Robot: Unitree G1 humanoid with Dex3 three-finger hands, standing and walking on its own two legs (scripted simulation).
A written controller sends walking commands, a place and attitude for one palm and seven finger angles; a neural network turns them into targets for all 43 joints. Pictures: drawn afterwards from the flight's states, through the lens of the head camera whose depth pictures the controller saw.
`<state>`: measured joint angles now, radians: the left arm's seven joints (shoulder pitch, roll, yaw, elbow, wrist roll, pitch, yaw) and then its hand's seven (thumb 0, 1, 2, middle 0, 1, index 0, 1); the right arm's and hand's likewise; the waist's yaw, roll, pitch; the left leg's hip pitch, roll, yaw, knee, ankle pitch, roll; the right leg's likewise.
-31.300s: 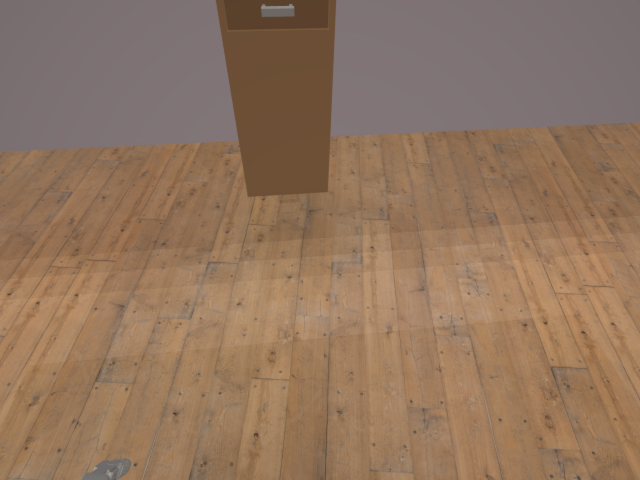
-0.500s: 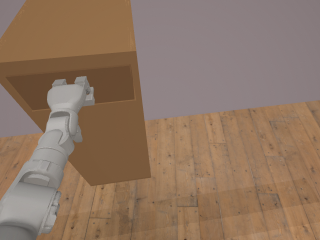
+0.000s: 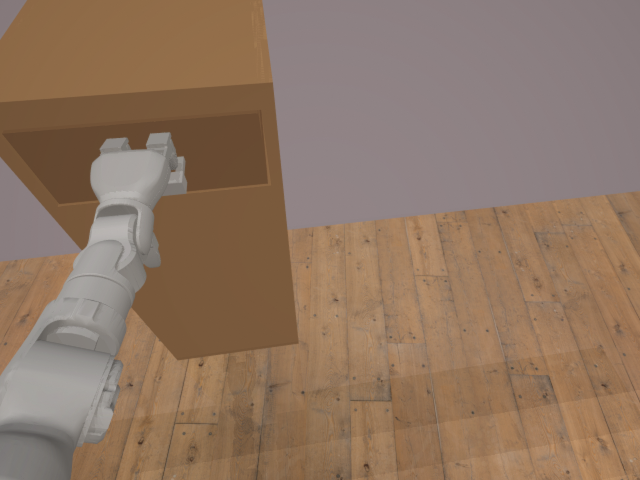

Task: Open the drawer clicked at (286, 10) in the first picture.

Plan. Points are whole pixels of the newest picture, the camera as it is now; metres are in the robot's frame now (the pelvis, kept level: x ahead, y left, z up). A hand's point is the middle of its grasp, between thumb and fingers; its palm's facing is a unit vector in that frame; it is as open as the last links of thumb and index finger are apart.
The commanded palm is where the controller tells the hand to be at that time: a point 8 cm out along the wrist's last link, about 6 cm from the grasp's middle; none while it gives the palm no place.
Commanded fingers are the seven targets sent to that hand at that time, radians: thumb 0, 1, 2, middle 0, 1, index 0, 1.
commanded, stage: lower the fingers behind the handle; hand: left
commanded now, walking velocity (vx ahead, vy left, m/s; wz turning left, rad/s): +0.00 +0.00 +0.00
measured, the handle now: (149, 175) +0.51 +0.26 +0.06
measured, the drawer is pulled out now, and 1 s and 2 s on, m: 0.00 0.00 0.00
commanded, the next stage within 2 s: lift the fingers back up to retry in 0.16 s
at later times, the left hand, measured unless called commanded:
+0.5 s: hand (145, 200) +0.46 +0.25 +0.07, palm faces -0.01 +0.00 -1.00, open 13.8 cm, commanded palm +0.44 +0.23 +0.14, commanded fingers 0.00 -0.50 0.30 -0.30 -1.20 -0.30 -1.20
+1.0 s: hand (134, 165) +0.46 +0.24 +0.13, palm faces +0.01 +0.00 -1.00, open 13.8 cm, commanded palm +0.43 +0.23 +0.18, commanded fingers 0.00 -0.50 0.30 -0.30 -1.20 -0.30 -1.20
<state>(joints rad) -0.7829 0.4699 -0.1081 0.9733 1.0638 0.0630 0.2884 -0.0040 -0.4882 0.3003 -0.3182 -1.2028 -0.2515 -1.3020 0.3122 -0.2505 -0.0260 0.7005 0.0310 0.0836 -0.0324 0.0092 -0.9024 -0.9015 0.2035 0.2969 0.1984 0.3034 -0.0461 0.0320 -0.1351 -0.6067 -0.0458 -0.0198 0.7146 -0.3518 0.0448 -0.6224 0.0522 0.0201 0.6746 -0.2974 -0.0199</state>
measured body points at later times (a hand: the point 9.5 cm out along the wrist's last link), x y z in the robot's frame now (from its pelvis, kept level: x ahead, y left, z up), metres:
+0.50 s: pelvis +0.00 +0.01 +0.00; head +0.06 +0.00 +0.45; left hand +0.45 +0.24 +0.13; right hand +0.06 -0.26 -0.13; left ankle -0.01 +0.09 -0.71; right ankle +0.01 -0.11 -0.71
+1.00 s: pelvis +0.03 +0.00 +0.02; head +0.05 -0.02 +0.47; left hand +0.45 +0.24 +0.19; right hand +0.15 -0.25 -0.11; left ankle -0.01 +0.09 -0.71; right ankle +0.01 -0.11 -0.71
